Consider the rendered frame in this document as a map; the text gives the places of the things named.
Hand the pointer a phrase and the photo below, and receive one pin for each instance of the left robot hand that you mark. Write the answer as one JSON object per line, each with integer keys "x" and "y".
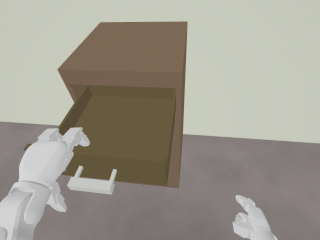
{"x": 45, "y": 160}

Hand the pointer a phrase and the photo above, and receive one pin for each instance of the right robot forearm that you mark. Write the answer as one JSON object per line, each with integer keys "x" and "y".
{"x": 264, "y": 235}

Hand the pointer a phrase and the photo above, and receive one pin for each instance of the drawer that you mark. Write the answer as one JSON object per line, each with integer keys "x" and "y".
{"x": 130, "y": 129}

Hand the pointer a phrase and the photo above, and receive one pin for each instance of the handle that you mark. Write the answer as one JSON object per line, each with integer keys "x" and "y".
{"x": 92, "y": 185}

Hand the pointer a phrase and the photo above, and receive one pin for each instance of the right robot hand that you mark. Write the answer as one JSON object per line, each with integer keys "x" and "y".
{"x": 246, "y": 225}

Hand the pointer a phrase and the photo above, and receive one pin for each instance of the cabinet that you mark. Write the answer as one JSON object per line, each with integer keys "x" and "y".
{"x": 134, "y": 54}

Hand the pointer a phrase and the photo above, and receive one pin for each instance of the left robot forearm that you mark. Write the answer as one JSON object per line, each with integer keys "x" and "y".
{"x": 22, "y": 209}

